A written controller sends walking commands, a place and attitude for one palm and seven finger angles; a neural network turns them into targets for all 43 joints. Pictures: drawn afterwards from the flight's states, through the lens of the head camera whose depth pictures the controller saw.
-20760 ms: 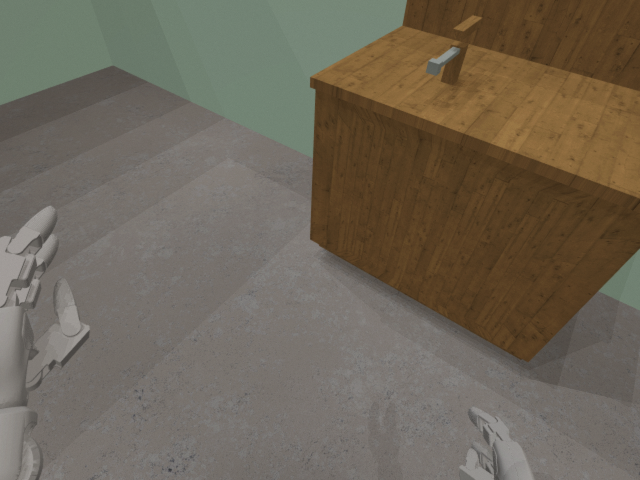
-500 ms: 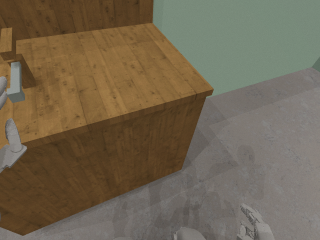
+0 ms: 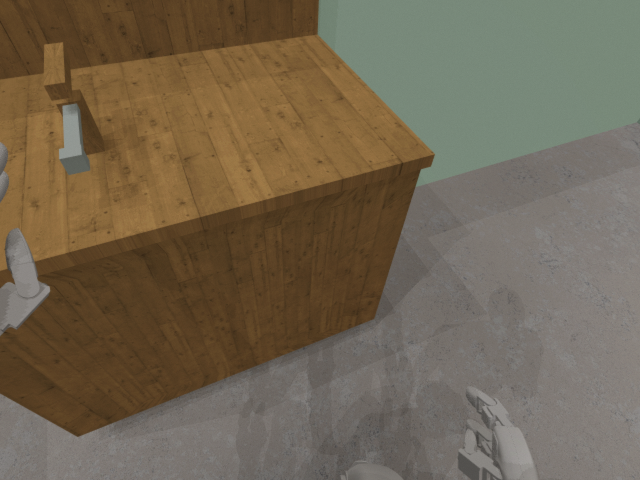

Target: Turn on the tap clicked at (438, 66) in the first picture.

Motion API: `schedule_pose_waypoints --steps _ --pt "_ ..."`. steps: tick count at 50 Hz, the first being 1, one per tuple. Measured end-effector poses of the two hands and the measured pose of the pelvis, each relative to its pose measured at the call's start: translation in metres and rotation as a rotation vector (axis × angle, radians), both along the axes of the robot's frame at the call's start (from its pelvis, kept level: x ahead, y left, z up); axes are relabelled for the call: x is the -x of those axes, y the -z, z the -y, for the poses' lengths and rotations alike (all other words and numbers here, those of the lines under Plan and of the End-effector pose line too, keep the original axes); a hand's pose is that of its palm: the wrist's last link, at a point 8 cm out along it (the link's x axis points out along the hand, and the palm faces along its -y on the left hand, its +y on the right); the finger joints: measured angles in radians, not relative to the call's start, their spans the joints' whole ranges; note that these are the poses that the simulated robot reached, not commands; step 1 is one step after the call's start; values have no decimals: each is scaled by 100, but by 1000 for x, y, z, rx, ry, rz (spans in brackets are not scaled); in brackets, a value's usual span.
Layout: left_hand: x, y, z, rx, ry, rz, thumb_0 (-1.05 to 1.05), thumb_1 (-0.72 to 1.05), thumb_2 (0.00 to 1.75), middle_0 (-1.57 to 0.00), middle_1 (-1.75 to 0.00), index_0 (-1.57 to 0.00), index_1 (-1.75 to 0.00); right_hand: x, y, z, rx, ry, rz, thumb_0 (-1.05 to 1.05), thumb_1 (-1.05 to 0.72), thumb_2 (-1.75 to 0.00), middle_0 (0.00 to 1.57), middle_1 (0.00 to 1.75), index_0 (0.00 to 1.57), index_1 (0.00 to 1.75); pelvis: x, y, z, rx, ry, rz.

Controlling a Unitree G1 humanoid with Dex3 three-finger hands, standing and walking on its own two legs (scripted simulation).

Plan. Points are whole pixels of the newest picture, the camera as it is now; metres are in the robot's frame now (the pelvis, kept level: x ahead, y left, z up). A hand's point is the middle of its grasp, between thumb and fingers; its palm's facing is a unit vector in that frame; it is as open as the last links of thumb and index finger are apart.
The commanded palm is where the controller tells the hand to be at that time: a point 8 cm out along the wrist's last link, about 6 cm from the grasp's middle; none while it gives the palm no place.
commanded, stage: come to a stop and stand still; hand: left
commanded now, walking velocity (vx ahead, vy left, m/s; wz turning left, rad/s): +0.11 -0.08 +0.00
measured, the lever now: (74, 159) +0.49 +0.37 +0.11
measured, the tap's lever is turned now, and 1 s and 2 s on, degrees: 0 0 0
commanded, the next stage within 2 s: look again from close up in 1.10 s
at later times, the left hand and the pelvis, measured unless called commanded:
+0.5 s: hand out of the picture +0.15 +0.27 +0.20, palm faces +0.41 -0.77 -0.48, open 7.4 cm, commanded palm +0.07 +0.32 +0.20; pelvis -0.06 +0.03 -0.02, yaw +6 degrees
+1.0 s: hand out of the picture +0.07 +0.32 +0.20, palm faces +0.49 -0.75 -0.45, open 7.4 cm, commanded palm +0.02 +0.34 +0.20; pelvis -0.12 +0.05 +0.01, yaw +6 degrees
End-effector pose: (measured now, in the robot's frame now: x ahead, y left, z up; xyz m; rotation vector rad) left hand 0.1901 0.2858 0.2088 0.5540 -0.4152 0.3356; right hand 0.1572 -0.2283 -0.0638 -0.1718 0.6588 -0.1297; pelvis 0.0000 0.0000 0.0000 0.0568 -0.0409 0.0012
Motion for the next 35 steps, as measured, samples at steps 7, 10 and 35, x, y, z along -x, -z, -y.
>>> schedule_pose_waypoints --steps 7,10,35 --pt "35 10 -8 -59 40 -50 1 89 90 -21 -30 -22 -31 27 29 -6 -39 -15 -89 1 -90 -90 20 30 21 30 21 18 -7 84 -46 10" --pt "52 22 -22 -29 -5 -74 1 89 90 -21 -30 -22 -31 43 32 -8 -4 -23 -150 1 -90 -90 20 30 21 30 28 20 -10 75 -41 -15" --pt "134 16 -65 23 -122 -86 1 89 90 -21 -30 -22 -31 95 19 -40 49 -90 -173 1 -90 -90 20 30 21 30 91 6 -42 59 -96 -27"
